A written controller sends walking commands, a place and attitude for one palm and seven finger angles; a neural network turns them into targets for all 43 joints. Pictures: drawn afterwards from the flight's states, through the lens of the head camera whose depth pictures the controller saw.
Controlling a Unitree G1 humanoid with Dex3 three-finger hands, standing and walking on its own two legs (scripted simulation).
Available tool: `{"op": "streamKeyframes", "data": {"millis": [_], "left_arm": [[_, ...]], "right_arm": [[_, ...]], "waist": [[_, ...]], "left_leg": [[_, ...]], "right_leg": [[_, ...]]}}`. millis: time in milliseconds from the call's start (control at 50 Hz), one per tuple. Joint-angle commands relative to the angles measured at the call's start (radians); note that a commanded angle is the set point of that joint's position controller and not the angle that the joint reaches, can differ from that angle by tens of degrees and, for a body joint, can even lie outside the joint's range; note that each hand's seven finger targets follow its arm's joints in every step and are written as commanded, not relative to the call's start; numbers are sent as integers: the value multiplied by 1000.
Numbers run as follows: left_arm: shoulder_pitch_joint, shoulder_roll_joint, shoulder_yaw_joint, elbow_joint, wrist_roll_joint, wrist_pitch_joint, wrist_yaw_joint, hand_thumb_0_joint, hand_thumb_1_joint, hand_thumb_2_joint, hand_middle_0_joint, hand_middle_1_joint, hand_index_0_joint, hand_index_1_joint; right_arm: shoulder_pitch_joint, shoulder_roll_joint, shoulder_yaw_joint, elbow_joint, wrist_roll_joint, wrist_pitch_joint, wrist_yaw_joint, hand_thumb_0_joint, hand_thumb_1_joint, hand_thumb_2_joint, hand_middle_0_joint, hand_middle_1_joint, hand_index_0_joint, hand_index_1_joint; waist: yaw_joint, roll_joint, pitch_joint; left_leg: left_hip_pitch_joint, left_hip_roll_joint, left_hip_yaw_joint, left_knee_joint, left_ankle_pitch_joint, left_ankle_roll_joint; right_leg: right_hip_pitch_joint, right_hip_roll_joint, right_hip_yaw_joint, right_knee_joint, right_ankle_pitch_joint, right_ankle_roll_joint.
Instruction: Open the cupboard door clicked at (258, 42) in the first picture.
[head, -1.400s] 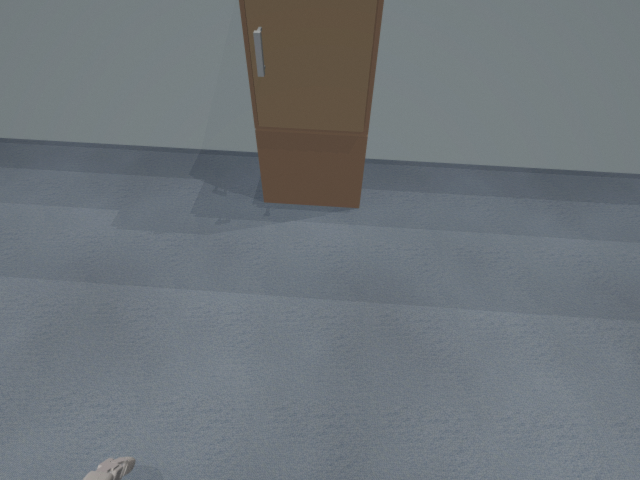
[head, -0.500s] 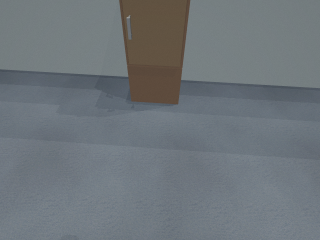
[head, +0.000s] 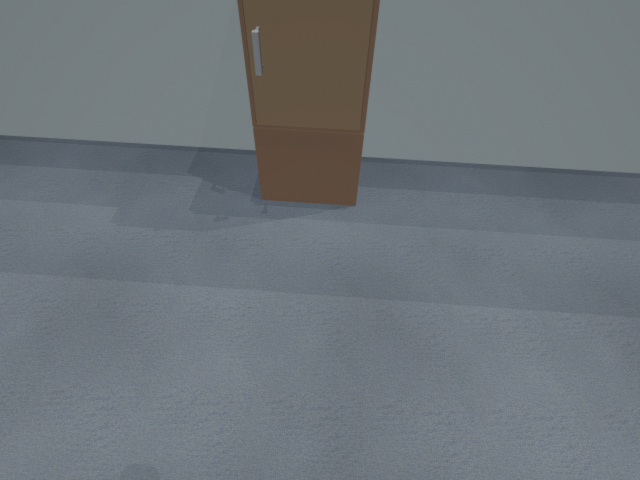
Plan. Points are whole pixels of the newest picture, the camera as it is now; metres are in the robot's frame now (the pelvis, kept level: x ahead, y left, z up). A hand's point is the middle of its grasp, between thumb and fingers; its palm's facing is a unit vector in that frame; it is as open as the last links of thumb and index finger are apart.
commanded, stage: look at it before walking up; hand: left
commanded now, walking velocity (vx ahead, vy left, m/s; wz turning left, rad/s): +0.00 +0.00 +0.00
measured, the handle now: (258, 51) +1.39 +0.28 -0.06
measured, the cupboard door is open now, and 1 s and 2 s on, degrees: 0 0 0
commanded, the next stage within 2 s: walk to a spot facing it in 0.04 s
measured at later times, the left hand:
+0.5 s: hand out of the picture +0.02 +0.23 -0.20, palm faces +0.09 -0.98 -0.15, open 7.4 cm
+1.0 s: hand (212, 332) +0.40 +0.23 -0.19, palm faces +0.10 -0.98 -0.15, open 7.4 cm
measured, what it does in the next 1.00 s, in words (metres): walks ahead: right foot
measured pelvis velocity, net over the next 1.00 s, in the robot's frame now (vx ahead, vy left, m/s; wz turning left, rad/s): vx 0.30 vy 0.05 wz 0.14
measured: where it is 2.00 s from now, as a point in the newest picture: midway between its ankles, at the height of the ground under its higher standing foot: (289, 377)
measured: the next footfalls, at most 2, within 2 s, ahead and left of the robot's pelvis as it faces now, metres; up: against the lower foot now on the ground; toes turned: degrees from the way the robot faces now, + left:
right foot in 0.94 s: +0.43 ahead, -0.01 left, +0.00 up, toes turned -1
left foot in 1.44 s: +0.60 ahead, +0.24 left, +0.00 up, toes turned +25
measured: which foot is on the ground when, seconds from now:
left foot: down 0.00-0.94, up 0.96-1.00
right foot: down 0.00-0.46, up 0.48-0.92, down 0.94-1.00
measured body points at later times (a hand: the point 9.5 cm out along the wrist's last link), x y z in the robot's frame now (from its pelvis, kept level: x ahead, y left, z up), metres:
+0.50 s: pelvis +0.07 +0.04 -0.02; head +0.06 +0.08 +0.43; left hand +0.02 +0.28 -0.19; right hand +0.07 -0.21 -0.15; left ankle +0.04 +0.12 -0.75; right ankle +0.00 -0.10 -0.73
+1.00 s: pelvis +0.30 +0.05 -0.03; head +0.32 +0.06 +0.41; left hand +0.40 +0.28 -0.18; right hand +0.18 -0.15 -0.18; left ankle +0.07 +0.12 -0.68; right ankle +0.39 -0.01 -0.75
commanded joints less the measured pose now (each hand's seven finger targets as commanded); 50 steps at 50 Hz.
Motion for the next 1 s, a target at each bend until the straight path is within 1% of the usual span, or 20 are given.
{"op": "streamKeyframes", "data": {"millis": [0, 120, 160, 200, 260, 300, 340, 400, 420, 440, 460, 520, 600, 780, 820, 880, 900, 920, 940, 980], "left_arm": [[-43, 204, 46, -62, 2, -25, 17, 0, 900, 900, -200, -300, -200, -300], [-41, 205, 46, -62, 3, -26, 16, 0, 900, 900, -200, -300, -200, -300], [33, 87, 20, -30, 3, -5, 20, 0, 900, 900, -200, -300, -200, -300], [76, 103, 30, -28, 10, 7, 13, 0, 900, 900, -200, -300, -200, -300], [142, 148, 58, -42, 16, 8, 11, 0, 900, 900, -200, -300, -200, -300], [163, 145, 68, -54, 16, -7, 13, 0, 900, 900, -200, -300, -200, -300], [161, 123, 73, -58, 17, -24, 13, 0, 900, 900, -200, -300, -200, -300], [123, 75, 69, -71, 12, -23, 10, 0, 900, 900, -200, -300, -200, -300], [124, 20, 60, -81, 7, -18, 6, 0, 900, 900, -200, -300, -200, -300], [108, -49, 47, -112, 4, -19, 0, 0, 900, 900, -200, -300, -200, -300], [51, -32, 49, -142, 17, -29, 4, 0, 900, 900, -200, -300, -200, -300], [47, -45, 59, -105, 22, -43, -8, 0, 900, 900, -200, -300, -200, -300], [98, -102, 56, -78, 20, -34, -13, 0, 900, 900, -200, -300, -200, -300], [-130, -147, 52, -155, 6, -37, -20, 0, 900, 900, -200, -300, -200, -300], [-108, -139, 57, -155, 6, -41, -16, 0, 900, 900, -200, -300, -200, -300], [99, -96, 76, -101, 15, -51, -4, 0, 900, 900, -200, -300, -200, -300], [245, -65, 91, -61, 20, -60, -1, 0, 900, 900, -200, -300, -200, -300], [381, 24, 116, -31, 32, -73, 11, 0, 900, 900, -200, -300, -200, -300], [422, 95, 129, -15, 17, -71, 15, 0, 900, 900, -200, -300, -200, -300], [257, 24, 116, -44, 2, -62, 20, 0, 900, 900, -200, -300, -200, -300]], "right_arm": [[-45, -203, -40, -63, 2, -23, -11, 0, -900, -900, 200, 300, 200, 300], [-49, -202, -40, -63, 2, -23, -10, 0, -900, -900, 200, 300, 200, 300], [17, -71, -8, -35, -7, -2, -3, 0, -900, -900, 200, 300, 200, 300], [42, -61, -11, -38, -14, 9, 2, 0, -900, -900, 200, 300, 200, 300], [51, -39, -18, -68, -16, 15, 4, 0, -900, -900, 200, 300, 200, 300], [47, -33, -29, -94, -14, 5, 9, 0, -900, -900, 200, 300, 200, 300], [75, -10, -32, -99, -9, -9, 16, 0, -900, -900, 200, 300, 200, 300], [239, 29, -34, -53, -4, -26, 15, 0, -900, -900, 200, 300, 200, 300], [344, -19, -50, -22, -8, -33, 6, 0, -900, -900, 200, 300, 200, 300], [455, -107, -78, 3, -18, -40, -5, 0, -900, -900, 200, 300, 200, 300], [472, -102, -75, 3, -12, -37, -12, 0, -900, -900, 200, 300, 200, 300], [403, 15, -47, -15, -5, -60, -22, 0, -900, -900, 200, 300, 200, 300], [436, 65, -39, 14, 2, -88, -36, 0, -900, -900, 200, 300, 200, 300], [515, 116, -34, 73, -6, -89, -48, 0, -900, -900, 200, 300, 200, 300], [498, 95, -41, 76, -4, -86, -49, 0, -900, -900, 200, 300, 200, 300], [457, 61, -55, 67, -2, -83, -50, 0, -900, -900, 200, 300, 200, 300], [426, 58, -56, 52, 2, -83, -47, 0, -900, -900, 200, 300, 200, 300], [447, 99, -52, 32, 13, -85, -32, 0, -900, -900, 200, 300, 200, 300], [491, 143, -47, 13, 18, -87, -31, 0, -900, -900, 200, 300, 200, 300], [340, 139, -62, -16, 13, -74, -19, 0, -900, -900, 200, 300, 200, 300]], "waist": [[1, 3, -56], [2, 0, -55], [6, -21, -55], [18, -59, 11], [41, -190, 77], [40, -172, 103], [20, -125, 89], [-50, -29, 66], [-82, 144, 55], [-109, 372, 55], [-102, 270, 93], [-60, 72, 123], [-24, 89, 58], [-66, 145, 149], [-42, 151, 127], [57, 122, 21], [126, 91, -35], [167, -75, -145], [120, -215, -253], [88, -66, -35]], "left_leg": [[22, 101, -91, -56, 97, 41], [26, 102, -90, -57, 104, 41], [-6, 79, -67, -30, -32, 24], [-110, 40, -49, 13, -241, 27], [-270, -3, 28, 233, -280, 24], [-322, 25, 20, 345, -265, 31], [-298, 45, 34, 308, -236, 37], [15, 17, 77, 85, -130, 38], [114, 102, -108, -45, -253, 71], [186, 323, -453, -211, -374, 157], [164, 373, -534, -251, -350, 207], [125, 309, -368, -214, -54, 207], [188, 222, -148, -167, 387, 170], [184, 175, -36, -173, 584, 139], [192, 199, -21, -127, 735, 151], [171, 198, -9, 136, 936, 126], [39, 172, 5, 326, 820, 102], [-204, 73, 42, 663, 408, 76], [-379, -53, 25, 1020, -310, 52], [-440, 55, -42, 1094, -200, 84]], "right_leg": [[-8, -126, 112, -84, 86, -24], [-3, -128, 113, -89, 99, -24], [1, -125, 108, -93, -108, -6], [-21, -137, 150, -129, -355, -20], [-24, -266, 299, -248, -575, -97], [-14, -318, 329, -263, -517, -145], [9, -315, 248, -216, -356, -159], [-180, -219, 54, -52, -315, -92], [-285, -128, -38, 166, -285, -45], [-474, -14, -157, 477, -345, 11], [-548, -38, -58, 616, -356, -2], [-575, -127, -11, 743, -157, -2], [-537, -120, -61, 736, -55, 30], [-471, -72, -166, 345, 55, 9], [-378, -43, -173, 287, 40, -18], [-111, 6, -176, 214, 21, -60], [115, -15, -145, 172, 75, -79], [372, -251, 142, 118, 61, -160], [430, -511, 562, -39, 85, -267], [164, -464, 451, -183, -225, -232]]}}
